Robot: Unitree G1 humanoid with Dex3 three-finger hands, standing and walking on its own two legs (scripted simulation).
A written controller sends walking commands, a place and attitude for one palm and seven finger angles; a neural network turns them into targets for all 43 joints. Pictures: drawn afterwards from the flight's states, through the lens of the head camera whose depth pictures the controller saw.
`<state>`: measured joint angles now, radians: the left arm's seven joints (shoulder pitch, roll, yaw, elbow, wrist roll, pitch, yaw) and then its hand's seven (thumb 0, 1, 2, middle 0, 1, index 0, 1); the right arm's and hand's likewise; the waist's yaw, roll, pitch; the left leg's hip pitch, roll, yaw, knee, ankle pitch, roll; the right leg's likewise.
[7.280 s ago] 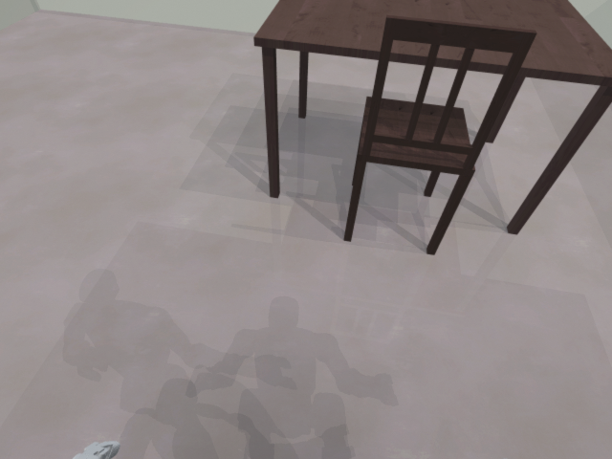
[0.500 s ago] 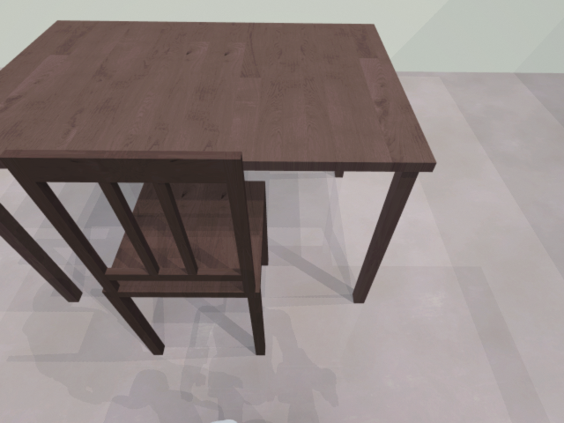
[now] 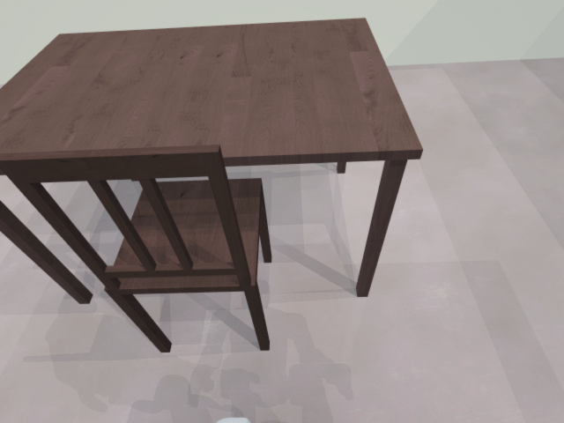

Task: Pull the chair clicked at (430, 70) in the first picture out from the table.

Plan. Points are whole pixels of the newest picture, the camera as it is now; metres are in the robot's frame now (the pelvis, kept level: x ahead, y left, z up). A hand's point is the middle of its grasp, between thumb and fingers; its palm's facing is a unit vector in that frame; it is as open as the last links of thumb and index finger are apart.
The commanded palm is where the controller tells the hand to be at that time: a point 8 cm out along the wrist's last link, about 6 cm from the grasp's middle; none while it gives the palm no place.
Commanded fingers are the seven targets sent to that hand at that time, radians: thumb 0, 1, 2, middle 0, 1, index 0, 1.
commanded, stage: come to a stop and stand still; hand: left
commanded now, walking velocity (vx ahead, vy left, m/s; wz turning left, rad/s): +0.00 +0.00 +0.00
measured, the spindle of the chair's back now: (127, 229) +0.47 +0.37 -0.07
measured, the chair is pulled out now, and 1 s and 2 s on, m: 0.00 0.00 0.00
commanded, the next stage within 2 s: look again from close up in 0.48 s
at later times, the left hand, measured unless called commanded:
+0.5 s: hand out of the picture -0.05 +0.16 -0.17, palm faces +0.07 -0.98 -0.18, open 7.3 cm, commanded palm none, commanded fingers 0.00 0.90 0.90 -0.20 -0.30 -0.20 -0.30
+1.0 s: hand out of the picture -0.04 +0.19 -0.17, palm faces +0.05 -0.98 -0.19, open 7.3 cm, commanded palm none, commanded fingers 0.00 0.90 0.90 -0.20 -0.30 -0.20 -0.30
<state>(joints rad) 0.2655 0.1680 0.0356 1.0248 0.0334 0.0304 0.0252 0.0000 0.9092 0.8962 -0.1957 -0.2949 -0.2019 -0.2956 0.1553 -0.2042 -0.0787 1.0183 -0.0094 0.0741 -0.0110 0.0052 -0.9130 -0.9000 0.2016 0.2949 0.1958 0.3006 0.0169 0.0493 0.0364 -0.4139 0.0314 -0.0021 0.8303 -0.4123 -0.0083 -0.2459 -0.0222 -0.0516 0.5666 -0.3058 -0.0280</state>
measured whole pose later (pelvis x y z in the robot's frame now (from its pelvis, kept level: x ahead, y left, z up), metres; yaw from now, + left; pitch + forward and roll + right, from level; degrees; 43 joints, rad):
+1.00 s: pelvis -0.04 +0.02 +0.00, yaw +1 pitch -2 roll +0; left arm 0.31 0.14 -0.01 1.09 0.02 -0.02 0.03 0.00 0.91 0.90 -0.20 -0.29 -0.20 -0.30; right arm 0.34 -0.14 0.02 1.08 -0.01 -0.02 -0.02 0.01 -0.92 -0.90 0.20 0.29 0.19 0.30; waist 0.00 0.01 -0.01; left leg -0.17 -0.02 0.04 0.47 -0.28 0.02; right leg -0.26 -0.05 -0.05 0.49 -0.20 0.01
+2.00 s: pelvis -0.01 +0.01 +0.01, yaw +1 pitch -1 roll +0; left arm 0.31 0.12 0.00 1.12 0.02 -0.01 0.03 0.01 0.92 0.90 -0.20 -0.30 -0.20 -0.30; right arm 0.30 -0.11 0.01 1.15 -0.01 -0.03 -0.03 0.00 -0.91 -0.90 0.20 0.29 0.19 0.30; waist 0.01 -0.01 0.04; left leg -0.13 0.01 0.02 0.43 -0.29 0.00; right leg -0.22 -0.02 -0.07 0.45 -0.22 -0.01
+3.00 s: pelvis +0.05 +0.03 -0.01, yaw +2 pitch -2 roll +1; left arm 0.19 0.17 0.05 0.99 0.02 0.04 0.03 0.00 0.93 0.90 -0.20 -0.30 -0.21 -0.30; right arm 0.21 -0.15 -0.05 1.02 -0.02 0.00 -0.03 0.01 -0.93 -0.90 0.20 0.29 0.19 0.30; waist 0.00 -0.04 0.06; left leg -0.26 0.02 0.06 0.58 -0.29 0.00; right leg -0.37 -0.05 -0.07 0.64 -0.28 -0.02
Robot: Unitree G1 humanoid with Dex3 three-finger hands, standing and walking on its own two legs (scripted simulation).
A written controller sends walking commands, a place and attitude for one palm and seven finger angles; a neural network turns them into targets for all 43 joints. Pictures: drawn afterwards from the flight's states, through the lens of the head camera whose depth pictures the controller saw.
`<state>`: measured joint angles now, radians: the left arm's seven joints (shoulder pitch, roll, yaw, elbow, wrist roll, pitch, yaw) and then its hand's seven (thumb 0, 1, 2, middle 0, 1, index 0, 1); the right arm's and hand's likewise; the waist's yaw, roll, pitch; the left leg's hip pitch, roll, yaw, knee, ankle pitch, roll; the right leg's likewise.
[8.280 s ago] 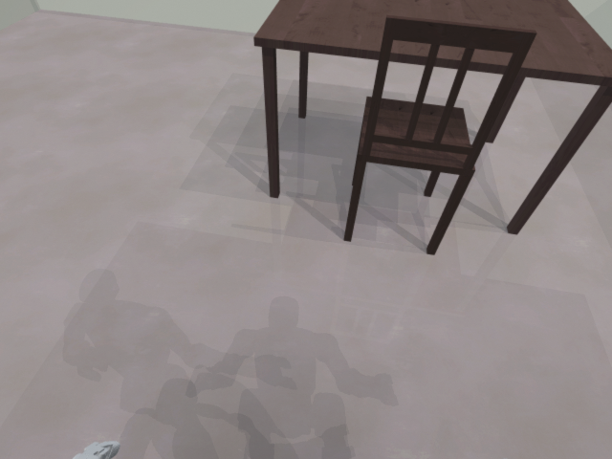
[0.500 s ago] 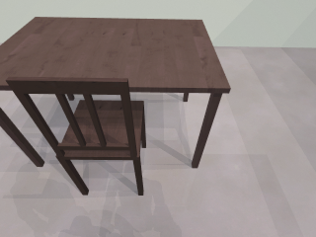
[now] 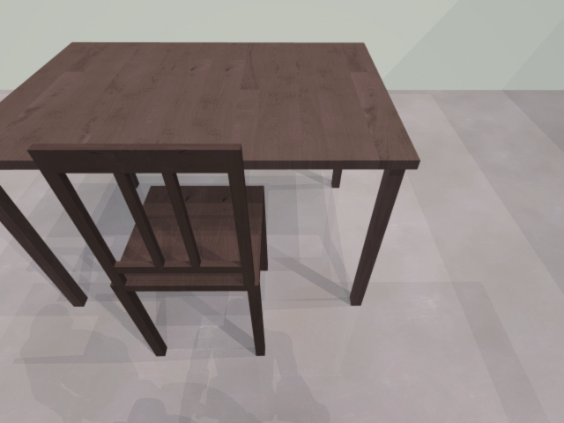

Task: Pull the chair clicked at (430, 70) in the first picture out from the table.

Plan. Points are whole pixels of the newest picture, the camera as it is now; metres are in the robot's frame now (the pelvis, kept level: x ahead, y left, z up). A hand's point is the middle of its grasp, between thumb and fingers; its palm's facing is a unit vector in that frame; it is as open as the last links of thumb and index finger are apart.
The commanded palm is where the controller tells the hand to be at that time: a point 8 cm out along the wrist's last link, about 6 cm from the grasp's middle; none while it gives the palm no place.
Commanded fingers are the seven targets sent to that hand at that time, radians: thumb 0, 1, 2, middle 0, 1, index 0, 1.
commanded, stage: look again from close up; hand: left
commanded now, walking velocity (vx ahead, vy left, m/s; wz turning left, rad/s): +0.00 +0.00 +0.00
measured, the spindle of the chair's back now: (142, 223) +0.52 +0.34 -0.07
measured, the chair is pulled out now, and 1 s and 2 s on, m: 0.00 0.00 0.00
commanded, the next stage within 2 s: shuffle to correct the standing spot in 1.00 s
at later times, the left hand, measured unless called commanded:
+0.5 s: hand out of the picture +0.00 +0.15 -0.17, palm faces +0.03 -0.99 -0.16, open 7.3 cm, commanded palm none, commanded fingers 0.00 0.90 0.90 -0.20 -0.30 -0.20 -0.30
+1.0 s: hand out of the picture +0.01 +0.14 -0.17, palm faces +0.05 -0.99 -0.16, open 7.3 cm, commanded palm none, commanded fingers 0.00 0.90 0.90 -0.20 -0.30 -0.20 -0.30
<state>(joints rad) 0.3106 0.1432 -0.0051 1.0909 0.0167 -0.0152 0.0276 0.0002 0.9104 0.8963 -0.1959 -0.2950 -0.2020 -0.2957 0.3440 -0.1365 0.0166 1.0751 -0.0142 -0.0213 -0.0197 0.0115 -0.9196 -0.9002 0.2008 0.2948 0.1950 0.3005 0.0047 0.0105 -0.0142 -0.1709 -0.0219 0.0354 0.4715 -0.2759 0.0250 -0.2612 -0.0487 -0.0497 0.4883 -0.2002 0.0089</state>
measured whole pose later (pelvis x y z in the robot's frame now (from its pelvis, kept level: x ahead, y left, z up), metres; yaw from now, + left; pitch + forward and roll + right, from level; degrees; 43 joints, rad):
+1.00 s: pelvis +0.02 -0.02 +0.00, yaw +0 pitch -1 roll +0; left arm 0.31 0.12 0.00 1.12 0.02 -0.01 0.03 0.01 0.92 0.90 -0.20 -0.30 -0.20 -0.30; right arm 0.30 -0.11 0.01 1.15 -0.01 -0.03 -0.03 0.00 -0.91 -0.90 0.20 0.29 0.19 0.30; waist 0.01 -0.01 0.04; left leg -0.13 0.01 0.02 0.43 -0.29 0.00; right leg -0.22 -0.02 -0.07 0.45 -0.22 -0.01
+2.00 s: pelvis +0.09 +0.01 -0.01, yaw +2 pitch -2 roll +1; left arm 0.19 0.17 0.05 0.99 0.02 0.04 0.03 0.00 0.93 0.90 -0.20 -0.30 -0.21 -0.30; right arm 0.21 -0.15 -0.05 1.02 -0.02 0.00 -0.03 0.01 -0.93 -0.90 0.20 0.29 0.19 0.30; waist 0.00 -0.04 0.06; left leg -0.26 0.02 0.06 0.58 -0.29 0.00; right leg -0.37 -0.05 -0.07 0.64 -0.28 -0.02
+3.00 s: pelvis +0.07 +0.03 +0.00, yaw +2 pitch -1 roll +0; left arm 0.30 0.17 -0.01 1.06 0.02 -0.01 0.03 0.00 0.91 0.90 -0.20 -0.29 -0.20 -0.30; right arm 0.29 -0.14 0.00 1.09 -0.01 -0.01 -0.01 0.01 -0.91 -0.90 0.20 0.30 0.20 0.30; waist 0.00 -0.03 0.02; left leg -0.24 -0.01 0.05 0.47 -0.22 0.03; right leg -0.23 -0.04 -0.01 0.47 -0.22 0.03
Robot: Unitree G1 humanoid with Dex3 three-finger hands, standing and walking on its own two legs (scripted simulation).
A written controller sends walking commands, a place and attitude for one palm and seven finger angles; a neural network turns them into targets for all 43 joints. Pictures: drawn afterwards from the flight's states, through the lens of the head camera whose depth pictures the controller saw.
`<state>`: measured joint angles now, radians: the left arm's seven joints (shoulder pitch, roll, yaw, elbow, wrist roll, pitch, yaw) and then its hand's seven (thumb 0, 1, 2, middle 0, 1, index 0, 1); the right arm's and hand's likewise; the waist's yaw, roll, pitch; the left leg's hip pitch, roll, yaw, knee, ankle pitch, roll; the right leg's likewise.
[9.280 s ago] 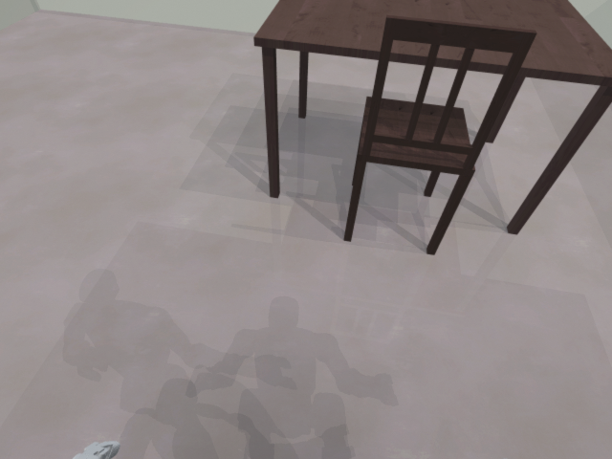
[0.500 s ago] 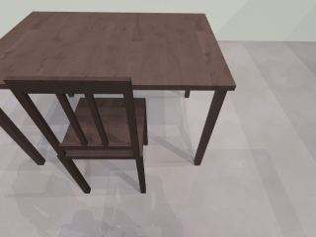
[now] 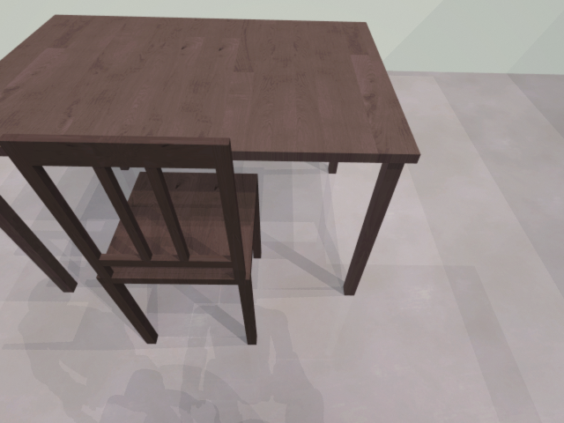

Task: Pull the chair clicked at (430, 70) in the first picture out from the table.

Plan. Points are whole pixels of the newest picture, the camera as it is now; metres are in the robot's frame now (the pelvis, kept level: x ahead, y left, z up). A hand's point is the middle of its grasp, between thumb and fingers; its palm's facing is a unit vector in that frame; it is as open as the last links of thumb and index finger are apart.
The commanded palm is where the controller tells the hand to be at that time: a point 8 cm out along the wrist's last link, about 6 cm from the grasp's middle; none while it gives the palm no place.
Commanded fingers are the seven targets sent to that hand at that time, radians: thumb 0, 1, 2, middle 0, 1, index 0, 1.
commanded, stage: shuffle to correct the standing spot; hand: left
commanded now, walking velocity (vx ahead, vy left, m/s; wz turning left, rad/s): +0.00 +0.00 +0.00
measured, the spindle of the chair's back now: (127, 217) +0.49 +0.36 -0.07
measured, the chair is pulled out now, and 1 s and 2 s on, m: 0.00 0.00 0.00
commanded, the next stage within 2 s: come to a stop and stand still in 0.36 s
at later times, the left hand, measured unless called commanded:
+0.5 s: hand out of the picture +0.01 +0.18 -0.19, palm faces +0.06 -0.99 -0.13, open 7.4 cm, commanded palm none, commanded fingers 0.00 0.90 0.90 -0.20 -0.30 -0.20 -0.30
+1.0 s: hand out of the picture +0.12 +0.21 -0.19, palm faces +0.08 -0.98 -0.19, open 7.2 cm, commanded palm none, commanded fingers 0.00 0.90 0.90 -0.20 -0.30 -0.20 -0.30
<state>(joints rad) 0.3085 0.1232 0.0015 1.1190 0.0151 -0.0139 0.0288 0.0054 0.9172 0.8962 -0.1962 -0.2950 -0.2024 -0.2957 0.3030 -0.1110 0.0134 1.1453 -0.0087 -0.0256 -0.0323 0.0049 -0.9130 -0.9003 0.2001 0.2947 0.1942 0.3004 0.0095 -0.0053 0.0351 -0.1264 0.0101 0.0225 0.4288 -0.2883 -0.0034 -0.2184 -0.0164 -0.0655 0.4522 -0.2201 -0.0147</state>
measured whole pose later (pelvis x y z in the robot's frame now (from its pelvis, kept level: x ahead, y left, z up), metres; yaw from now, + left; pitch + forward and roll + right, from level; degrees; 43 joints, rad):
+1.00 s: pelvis +0.06 +0.02 -0.01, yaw +1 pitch -2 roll +1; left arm 0.19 0.17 0.05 0.99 0.02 0.04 0.03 0.00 0.93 0.90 -0.20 -0.30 -0.21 -0.30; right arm 0.21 -0.15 -0.05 1.02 -0.02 0.00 -0.03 0.01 -0.93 -0.90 0.20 0.29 0.19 0.30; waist 0.00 -0.04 0.06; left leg -0.26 0.02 0.06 0.58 -0.29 0.00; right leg -0.37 -0.05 -0.07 0.64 -0.28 -0.02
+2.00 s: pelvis +0.04 +0.05 +0.00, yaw +2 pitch -1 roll +0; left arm 0.30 0.17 -0.01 1.06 0.02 -0.01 0.03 0.00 0.91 0.90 -0.20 -0.29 -0.20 -0.30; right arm 0.29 -0.14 0.00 1.09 -0.01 -0.01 -0.01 0.01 -0.91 -0.90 0.20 0.30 0.20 0.30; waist 0.00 -0.03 0.02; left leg -0.24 -0.01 0.05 0.47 -0.22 0.03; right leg -0.23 -0.04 -0.01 0.47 -0.22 0.03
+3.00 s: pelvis +0.06 +0.05 +0.00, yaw +1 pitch -1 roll +0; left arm 0.32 0.15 -0.01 1.10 0.02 -0.01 0.04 0.00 0.91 0.90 -0.20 -0.29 -0.20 -0.30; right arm 0.28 -0.13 0.01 1.15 0.00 -0.02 -0.02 0.01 -0.92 -0.90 0.20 0.29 0.20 0.30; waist 0.00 -0.03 0.02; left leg -0.18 -0.01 0.07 0.43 -0.23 0.03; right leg -0.18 -0.04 0.00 0.43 -0.23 0.04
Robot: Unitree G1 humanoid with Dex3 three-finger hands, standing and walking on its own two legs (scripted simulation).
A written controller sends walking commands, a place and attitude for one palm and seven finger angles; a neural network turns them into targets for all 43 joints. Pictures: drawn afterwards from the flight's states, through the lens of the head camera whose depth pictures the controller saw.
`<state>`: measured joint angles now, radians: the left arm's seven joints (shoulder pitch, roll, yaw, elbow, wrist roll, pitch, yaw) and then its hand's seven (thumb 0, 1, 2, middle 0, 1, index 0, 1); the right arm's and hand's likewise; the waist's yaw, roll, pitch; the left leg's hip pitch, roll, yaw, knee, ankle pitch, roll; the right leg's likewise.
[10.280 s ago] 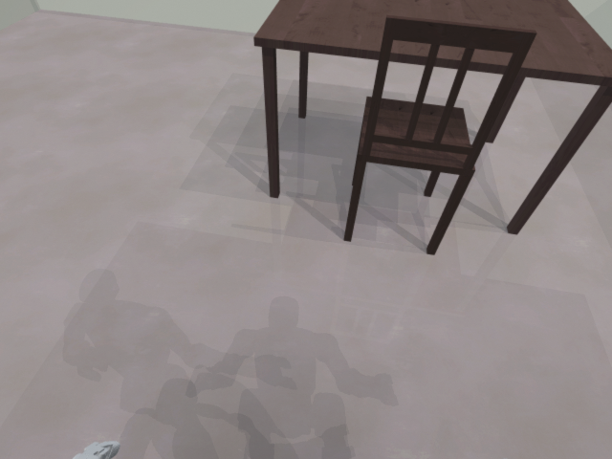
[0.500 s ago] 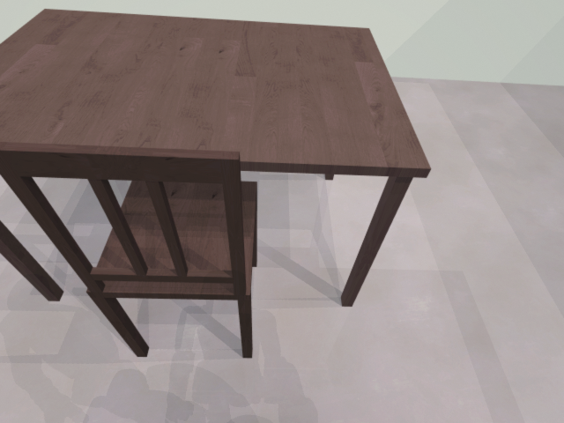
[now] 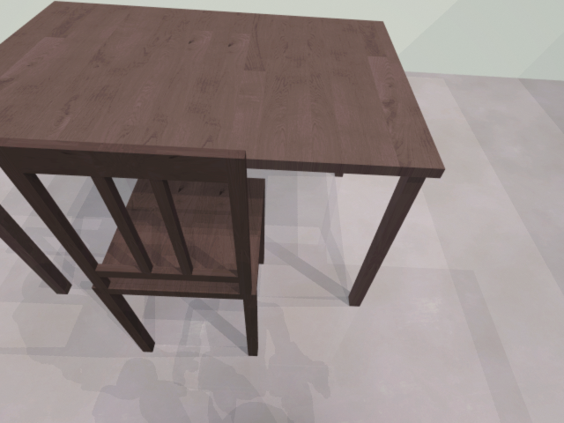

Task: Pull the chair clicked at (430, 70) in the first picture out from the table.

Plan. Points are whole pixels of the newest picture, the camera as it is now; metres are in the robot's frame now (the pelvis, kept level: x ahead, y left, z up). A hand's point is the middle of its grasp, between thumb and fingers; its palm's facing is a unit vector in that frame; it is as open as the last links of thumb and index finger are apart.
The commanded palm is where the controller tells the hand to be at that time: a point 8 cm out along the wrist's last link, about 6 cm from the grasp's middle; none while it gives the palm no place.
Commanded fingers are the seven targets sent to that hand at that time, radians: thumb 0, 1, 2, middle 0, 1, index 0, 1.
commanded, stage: come to a stop and stand still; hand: left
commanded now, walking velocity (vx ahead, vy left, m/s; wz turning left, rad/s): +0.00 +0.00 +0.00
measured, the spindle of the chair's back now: (127, 229) +0.44 +0.32 -0.06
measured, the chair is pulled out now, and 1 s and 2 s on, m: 0.00 0.00 0.00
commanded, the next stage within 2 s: look again from close up in 1.02 s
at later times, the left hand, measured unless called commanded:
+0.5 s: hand out of the picture -0.03 +0.17 -0.17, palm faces +0.02 -0.98 -0.18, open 7.4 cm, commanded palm none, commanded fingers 0.00 0.90 0.90 -0.20 -0.30 -0.20 -0.30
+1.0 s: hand out of the picture -0.01 +0.20 -0.17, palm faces +0.01 -0.98 -0.18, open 7.4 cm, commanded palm none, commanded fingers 0.00 0.90 0.90 -0.20 -0.30 -0.20 -0.30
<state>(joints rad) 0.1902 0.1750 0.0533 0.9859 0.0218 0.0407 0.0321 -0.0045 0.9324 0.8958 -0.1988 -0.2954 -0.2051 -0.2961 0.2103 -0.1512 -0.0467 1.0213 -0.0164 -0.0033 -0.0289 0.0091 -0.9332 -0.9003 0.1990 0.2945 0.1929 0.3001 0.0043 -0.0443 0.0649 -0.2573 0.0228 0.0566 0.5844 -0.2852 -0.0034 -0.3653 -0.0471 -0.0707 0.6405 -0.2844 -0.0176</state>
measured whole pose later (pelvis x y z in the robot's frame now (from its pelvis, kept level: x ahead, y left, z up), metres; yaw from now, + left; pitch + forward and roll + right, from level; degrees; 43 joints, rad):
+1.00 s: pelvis -0.02 +0.03 +0.01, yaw +0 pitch -1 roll +0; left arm 0.30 0.17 -0.01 1.06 0.02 -0.01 0.03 0.00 0.91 0.90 -0.20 -0.29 -0.20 -0.30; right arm 0.29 -0.14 0.00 1.09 -0.01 -0.01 -0.01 0.01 -0.91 -0.90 0.20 0.30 0.20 0.30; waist 0.00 -0.03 0.02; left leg -0.24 -0.01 0.05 0.47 -0.22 0.03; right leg -0.23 -0.04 -0.01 0.47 -0.22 0.03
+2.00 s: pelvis +0.00 +0.03 +0.02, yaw -1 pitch -1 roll +0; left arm 0.32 0.15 -0.01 1.10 0.02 -0.01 0.04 0.00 0.91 0.90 -0.20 -0.29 -0.20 -0.30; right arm 0.28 -0.13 0.01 1.15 0.00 -0.02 -0.02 0.01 -0.92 -0.90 0.20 0.29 0.20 0.30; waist 0.00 -0.03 0.02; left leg -0.18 -0.01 0.07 0.43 -0.23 0.03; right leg -0.18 -0.04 0.00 0.43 -0.23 0.04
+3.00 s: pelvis +0.00 +0.03 +0.02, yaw +0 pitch -1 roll +0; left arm 0.35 0.13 -0.01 1.11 0.02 -0.02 0.03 0.00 0.91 0.90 -0.20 -0.29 -0.20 -0.30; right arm 0.30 -0.11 0.00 1.15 0.00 -0.02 -0.02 0.01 -0.92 -0.90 0.20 0.29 0.19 0.30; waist 0.01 -0.03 0.02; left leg -0.19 -0.01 0.06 0.42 -0.22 0.03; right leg -0.18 -0.04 -0.01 0.42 -0.23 0.03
